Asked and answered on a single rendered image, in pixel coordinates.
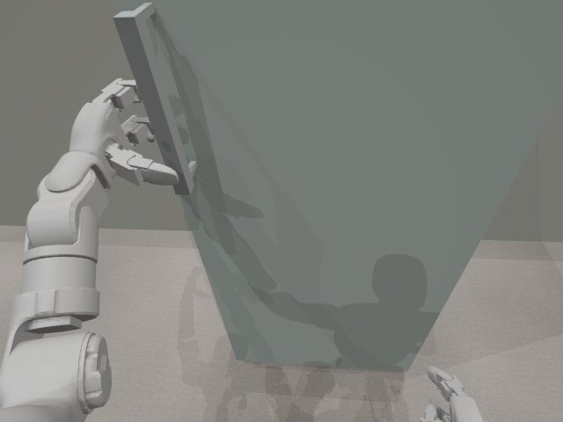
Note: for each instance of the robot right hand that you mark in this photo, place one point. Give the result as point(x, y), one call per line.
point(462, 408)

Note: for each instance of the robot left upper arm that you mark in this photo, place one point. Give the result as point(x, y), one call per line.
point(57, 379)

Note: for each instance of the robot left forearm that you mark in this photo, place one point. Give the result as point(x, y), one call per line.
point(61, 252)

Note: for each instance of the fridge door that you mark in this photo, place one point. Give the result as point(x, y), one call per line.
point(351, 155)

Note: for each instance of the handle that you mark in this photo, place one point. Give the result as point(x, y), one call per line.
point(136, 41)

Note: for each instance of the robot left hand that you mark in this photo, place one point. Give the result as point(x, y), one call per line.
point(97, 129)

